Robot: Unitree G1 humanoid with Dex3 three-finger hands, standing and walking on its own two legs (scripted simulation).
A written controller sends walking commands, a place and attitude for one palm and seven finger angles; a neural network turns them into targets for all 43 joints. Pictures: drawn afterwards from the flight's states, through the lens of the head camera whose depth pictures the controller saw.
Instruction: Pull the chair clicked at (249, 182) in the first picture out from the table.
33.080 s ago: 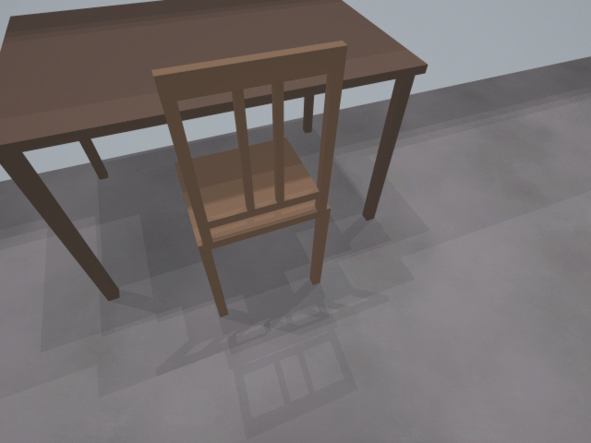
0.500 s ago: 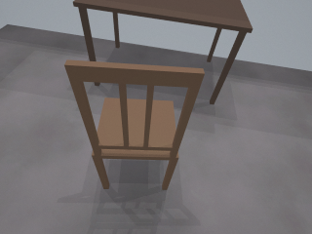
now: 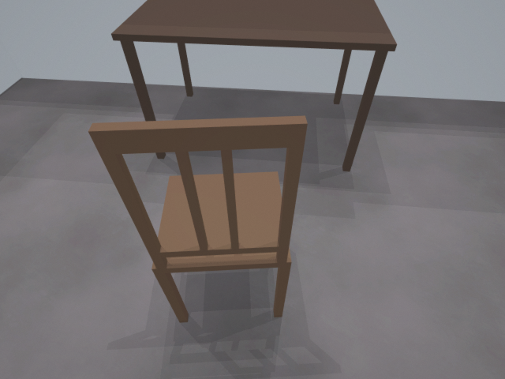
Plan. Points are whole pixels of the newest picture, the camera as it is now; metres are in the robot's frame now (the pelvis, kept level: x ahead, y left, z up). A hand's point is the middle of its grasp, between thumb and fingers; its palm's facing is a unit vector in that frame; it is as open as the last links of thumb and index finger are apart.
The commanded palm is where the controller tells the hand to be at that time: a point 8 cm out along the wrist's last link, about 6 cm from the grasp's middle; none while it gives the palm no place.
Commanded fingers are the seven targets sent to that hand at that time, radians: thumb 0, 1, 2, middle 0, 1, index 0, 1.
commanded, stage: let the arm hang, fingers relaxed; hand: left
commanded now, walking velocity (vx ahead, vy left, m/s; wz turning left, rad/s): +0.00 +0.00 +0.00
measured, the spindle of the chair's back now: (194, 206) +0.49 +0.16 -0.07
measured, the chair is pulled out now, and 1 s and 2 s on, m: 0.69 0.69 0.69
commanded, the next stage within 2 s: look to check the result in 0.22 s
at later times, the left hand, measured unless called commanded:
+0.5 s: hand out of the picture -0.01 +0.15 -0.17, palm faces +0.03 -0.98 -0.18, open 7.3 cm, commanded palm none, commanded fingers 0.00 0.90 0.90 -0.20 -0.30 -0.20 -0.30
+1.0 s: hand out of the picture +0.00 +0.16 -0.17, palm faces +0.03 -0.98 -0.17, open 7.3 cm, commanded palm none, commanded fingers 0.00 0.90 0.90 -0.20 -0.30 -0.20 -0.30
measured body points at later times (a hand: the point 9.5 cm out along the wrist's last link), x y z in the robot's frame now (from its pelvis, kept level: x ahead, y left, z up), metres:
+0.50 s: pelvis +0.01 -0.01 +0.00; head +0.03 -0.01 +0.45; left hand -0.01 +0.21 -0.16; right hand -0.01 -0.22 -0.16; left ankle +0.05 +0.12 -0.74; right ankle -0.05 -0.11 -0.74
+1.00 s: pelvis +0.01 +0.00 +0.00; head +0.03 -0.01 +0.45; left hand +0.00 +0.21 -0.16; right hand -0.01 -0.22 -0.16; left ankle +0.05 +0.12 -0.74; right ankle -0.05 -0.11 -0.74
